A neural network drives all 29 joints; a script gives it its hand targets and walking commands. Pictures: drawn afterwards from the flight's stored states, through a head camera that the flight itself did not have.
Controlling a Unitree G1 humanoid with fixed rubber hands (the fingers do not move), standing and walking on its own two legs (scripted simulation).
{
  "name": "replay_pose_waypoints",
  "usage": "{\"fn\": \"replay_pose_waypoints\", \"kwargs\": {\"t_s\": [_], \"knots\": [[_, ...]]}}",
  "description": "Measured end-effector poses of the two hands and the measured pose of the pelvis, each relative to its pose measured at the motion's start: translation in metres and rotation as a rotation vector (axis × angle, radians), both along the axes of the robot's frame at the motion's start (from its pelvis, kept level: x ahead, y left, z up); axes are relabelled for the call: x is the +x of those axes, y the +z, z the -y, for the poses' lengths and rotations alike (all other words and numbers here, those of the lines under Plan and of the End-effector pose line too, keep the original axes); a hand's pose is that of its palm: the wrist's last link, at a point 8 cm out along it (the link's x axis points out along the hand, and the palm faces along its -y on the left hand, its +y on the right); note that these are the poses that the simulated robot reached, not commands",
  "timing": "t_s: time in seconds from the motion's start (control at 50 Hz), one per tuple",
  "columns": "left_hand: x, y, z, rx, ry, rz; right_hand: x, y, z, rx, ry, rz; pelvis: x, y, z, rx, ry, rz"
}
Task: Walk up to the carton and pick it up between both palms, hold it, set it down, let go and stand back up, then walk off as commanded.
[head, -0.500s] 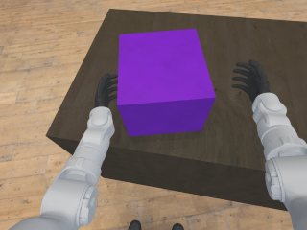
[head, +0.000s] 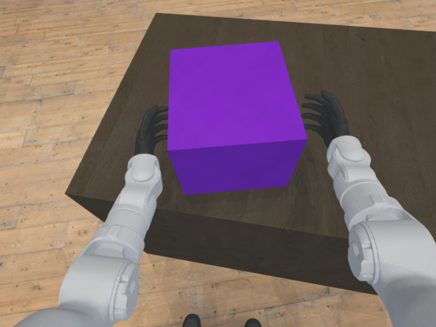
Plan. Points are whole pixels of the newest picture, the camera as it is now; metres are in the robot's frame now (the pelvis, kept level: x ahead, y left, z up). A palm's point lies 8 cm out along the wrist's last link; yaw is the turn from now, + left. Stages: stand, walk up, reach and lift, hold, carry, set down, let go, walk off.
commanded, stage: reach and lift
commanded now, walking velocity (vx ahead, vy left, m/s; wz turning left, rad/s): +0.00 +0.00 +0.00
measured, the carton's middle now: (230, 120) +0.53 +0.06 +0.00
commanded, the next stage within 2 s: none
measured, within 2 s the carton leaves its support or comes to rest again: leaves its support in 1.80 s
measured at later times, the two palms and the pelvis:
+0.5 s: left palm (149, 150) +0.40 +0.20 +0.04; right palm (324, 133) +0.48 -0.12 +0.05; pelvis +0.00 +0.01 +0.00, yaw +0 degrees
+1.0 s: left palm (153, 154) +0.39 +0.19 +0.04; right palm (326, 138) +0.47 -0.12 +0.05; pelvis +0.00 +0.01 +0.00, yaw +0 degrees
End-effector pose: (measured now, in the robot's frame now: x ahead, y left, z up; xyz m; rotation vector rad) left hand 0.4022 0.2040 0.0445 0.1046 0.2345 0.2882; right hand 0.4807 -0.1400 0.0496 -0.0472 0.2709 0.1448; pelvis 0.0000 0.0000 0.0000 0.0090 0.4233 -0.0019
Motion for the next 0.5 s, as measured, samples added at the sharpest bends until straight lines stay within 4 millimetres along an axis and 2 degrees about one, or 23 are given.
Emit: {"fn": "replay_pose_waypoints", "kwargs": {"t_s": [0.26, 0.4, 0.5], "knots": [[-0.001, 0.000, 0.003, 0.002, 0.015, 0.001, 0.000, 0.004, -0.003, -0.004, -0.023, 0.013, 0.000, 0.001, -0.004, -0.006, 0.001, 0.002], [-0.002, 0.000, 0.006, 0.007, 0.014, 0.000, -0.003, 0.004, -0.019, -0.008, 0.007, 0.013, -0.001, 0.002, -0.006, -0.009, 0.001, 0.005], [-0.002, 0.000, 0.006, 0.015, 0.011, -0.002, -0.005, 0.003, -0.019, -0.002, -0.018, 0.014, -0.001, 0.002, -0.008, -0.011, 0.002, 0.008]]}}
